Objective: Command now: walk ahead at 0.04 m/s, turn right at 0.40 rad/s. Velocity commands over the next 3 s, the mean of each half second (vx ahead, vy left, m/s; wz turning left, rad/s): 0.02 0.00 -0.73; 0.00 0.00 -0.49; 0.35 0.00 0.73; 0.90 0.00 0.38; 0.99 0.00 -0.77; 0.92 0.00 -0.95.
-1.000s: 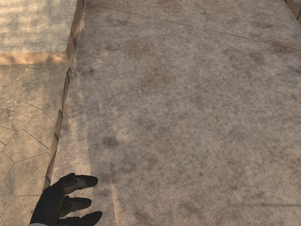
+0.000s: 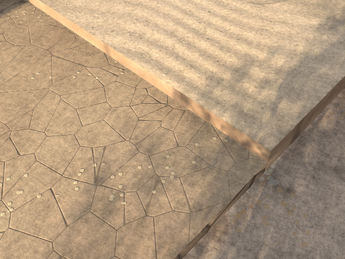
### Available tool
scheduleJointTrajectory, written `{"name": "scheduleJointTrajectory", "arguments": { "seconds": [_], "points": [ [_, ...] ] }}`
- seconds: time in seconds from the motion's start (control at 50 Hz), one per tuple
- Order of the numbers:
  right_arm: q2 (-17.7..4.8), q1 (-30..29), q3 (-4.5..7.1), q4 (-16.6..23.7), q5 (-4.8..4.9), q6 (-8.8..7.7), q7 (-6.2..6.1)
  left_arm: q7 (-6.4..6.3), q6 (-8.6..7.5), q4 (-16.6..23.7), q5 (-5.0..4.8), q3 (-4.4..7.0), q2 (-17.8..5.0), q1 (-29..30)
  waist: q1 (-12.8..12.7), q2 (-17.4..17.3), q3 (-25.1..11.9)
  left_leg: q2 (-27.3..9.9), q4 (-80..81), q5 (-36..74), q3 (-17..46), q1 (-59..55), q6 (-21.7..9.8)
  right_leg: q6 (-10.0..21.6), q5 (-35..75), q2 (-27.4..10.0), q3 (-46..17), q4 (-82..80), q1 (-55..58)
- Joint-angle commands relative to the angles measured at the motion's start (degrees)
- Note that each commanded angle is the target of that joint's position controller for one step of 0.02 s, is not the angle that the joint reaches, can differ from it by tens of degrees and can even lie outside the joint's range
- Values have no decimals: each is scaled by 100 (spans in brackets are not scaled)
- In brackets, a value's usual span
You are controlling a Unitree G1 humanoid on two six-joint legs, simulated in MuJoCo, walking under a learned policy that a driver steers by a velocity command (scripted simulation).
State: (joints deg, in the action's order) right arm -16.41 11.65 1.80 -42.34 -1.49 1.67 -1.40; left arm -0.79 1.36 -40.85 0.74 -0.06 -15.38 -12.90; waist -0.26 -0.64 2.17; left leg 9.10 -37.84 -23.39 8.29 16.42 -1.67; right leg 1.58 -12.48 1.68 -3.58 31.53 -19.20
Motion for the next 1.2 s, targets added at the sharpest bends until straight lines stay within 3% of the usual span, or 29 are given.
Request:
{"name": "scheduleJointTrajectory", "arguments": {
  "seconds": [0.02,0.08,0.14,0.28,0.34,0.36,0.38,0.4,0.42,0.44,0.48,0.5,0.54,0.58,0.64,0.72,0.76,0.78,0.8,0.82,0.84,0.86,0.88,0.9,0.92,0.96,1.04,1.14,1.2],
  "points": [
    [-948,-140,320,436,194,-62,-176,-29,-232,489,-95,482,-1391,25,-101,988,-315,-233,-1893,-963,-32,1315,444,1366,1176,-1752,-3036,-1523,1131],
    [-696,-136,336,406,182,7,-181,-120,-196,619,-224,535,-1200,266,76,623,-239,-392,-2140,-299,98,1386,604,876,367,-1126,-2459,-1546,857],
    [-438,-393,287,469,228,-97,-177,-159,-82,678,-214,594,-1083,129,-15,909,-470,-291,-1219,66,-43,1282,674,736,293,-710,-2350,-1501,1133],
    [-617,-586,343,410,309,-326,-13,-196,92,896,-219,836,-1338,149,-108,1223,-775,-234,449,333,110,383,605,755,496,-616,-3028,-1357,1135],
    [-768,-223,426,257,313,-397,47,-186,134,1008,-305,850,-1303,358,101,1184,-794,-402,1667,1031,51,-430,429,560,326,-439,-3207,-1188,843],
    [-902,-69,481,183,292,-393,34,-182,140,1035,-335,810,-1184,338,129,964,-861,-776,2142,1488,120,-1075,283,352,-276,-192,-3008,-908,409],
    [-1128,-184,521,244,220,-340,-2,-156,166,957,-288,723,-881,-105,-153,83,-1054,-1783,2197,1435,893,-1757,-123,108,-1722,298,-2339,37,-255],
    [-1378,-460,541,323,-62,-302,16,-132,126,1117,-329,764,-949,-58,-262,-1451,-704,-2707,2365,1929,2125,-1302,-884,-154,-2213,944,-1158,1337,-1171],
    [-1114,-817,493,481,-154,-335,11,-103,79,1050,-232,899,-1441,-92,-300,-1160,-391,-2985,2372,2192,2012,-972,-1101,-367,-1938,434,-1068,2386,-1432],
    [-831,-1063,421,566,-71,-335,-43,-85,101,917,-223,960,-1606,-177,-356,-774,-311,-2700,2238,2197,1377,-850,-942,-437,-1553,308,-894,2820,-1401],
    [-649,-1085,349,593,103,-298,-148,-80,194,804,-179,892,-1316,-322,-281,-586,-248,-2289,2034,2231,658,-1010,-767,-610,-1022,179,-689,3579,-1663],
    [-638,-1005,321,586,112,-267,-185,-46,208,852,-197,834,-1183,-280,-212,-602,-172,-2227,2008,2581,377,-1009,-812,-688,-931,69,-478,3820,-1802],
    [-724,-687,333,549,54,-201,-217,-8,179,1089,-270,739,-1042,143,62,-703,-80,-2190,2055,2901,6,-1300,-947,-825,-710,-222,-76,3537,-2150],
    [-860,-377,378,491,15,-137,-216,37,143,1280,-266,665,-943,447,303,-754,-177,-2351,2016,3373,-123,-1718,-1085,-948,-698,-450,102,3173,-2300],
    [-1074,-301,469,470,41,-94,-138,122,137,1418,-228,578,-799,551,369,-750,-352,-2523,1950,3826,-494,-1902,-1124,-935,-710,-655,283,2549,-2026],
    [-1234,-539,559,498,155,-134,28,194,219,1458,-219,577,-783,505,244,-817,-406,-2584,1837,3829,-1170,-1416,-931,-673,-512,-613,697,1562,-1035],
    [-1277,-345,576,375,292,-202,119,191,266,1516,-184,578,-744,575,226,-807,-467,-2618,1565,3977,-1047,-1277,-899,-470,-728,-384,712,888,-469],
    [-1263,-387,558,331,383,-230,152,185,276,1469,-169,590,-715,428,72,-762,-535,-2603,1319,3955,-1019,-1255,-816,-311,-530,-262,688,267,-85],
    [-1137,-439,496,275,478,-261,176,158,265,1334,-143,625,-761,91,-164,-609,-632,-2459,900,3731,-1136,-949,-606,-85,240,-134,659,-653,689],
    [-789,-158,349,154,389,-322,209,89,242,1208,-95,690,-1035,-236,-239,-4,-909,-2127,241,3070,-1442,-255,-209,89,1802,-374,236,-1102,1901],
    [-188,-76,55,379,-58,-380,273,-28,187,1293,53,688,-1483,-462,-138,1722,-1586,-1590,-1215,-750,-1663,1292,380,737,4987,-2175,-1652,-618,3511],
    [-344,111,113,132,52,-317,268,-16,61,1263,175,479,-914,-156,-183,1338,-2115,-1546,-1918,-1759,-860,1145,612,1712,4848,-2859,-1687,-625,2676],
    [-790,-146,228,97,265,-242,241,62,-46,1184,169,416,-667,-44,-322,872,-1724,-1576,-2176,-1654,-596,982,653,1648,4123,-2365,-1113,-770,2201],
    [-790,-183,253,117,359,-194,202,72,-112,1014,135,434,-698,212,-169,951,-1240,-1548,-2134,-1475,-552,1205,645,1319,3398,-1966,-629,-829,1988],
    [-843,-149,280,16,342,-133,113,49,-133,985,105,482,-843,448,-135,921,-964,-1522,-2154,-1144,-545,1300,678,1126,2929,-1826,-400,-946,1782],
    [-1084,126,404,-56,310,1,9,-45,-129,936,72,555,-1042,698,14,1036,-626,-1299,-2722,-599,-709,1137,813,1157,3078,-1807,-2,-1134,1200],
    [-776,174,409,108,339,174,-87,-201,-90,830,104,487,-650,877,19,877,-362,-1430,-2786,-92,-800,1546,913,1153,1584,-1955,373,-1530,1140],
    [-464,-69,318,566,243,203,102,-218,-87,660,83,604,-799,972,-39,701,-395,-1680,-1648,62,-996,1301,764,1200,1282,-2198,715,-1580,1296],
    [-592,-83,352,765,313,168,263,-94,-215,539,-140,764,-1161,684,-94,781,-507,-1758,-1322,-155,-1162,1238,380,1075,-1485,-2532,350,-2205,1429]
  ]
}}
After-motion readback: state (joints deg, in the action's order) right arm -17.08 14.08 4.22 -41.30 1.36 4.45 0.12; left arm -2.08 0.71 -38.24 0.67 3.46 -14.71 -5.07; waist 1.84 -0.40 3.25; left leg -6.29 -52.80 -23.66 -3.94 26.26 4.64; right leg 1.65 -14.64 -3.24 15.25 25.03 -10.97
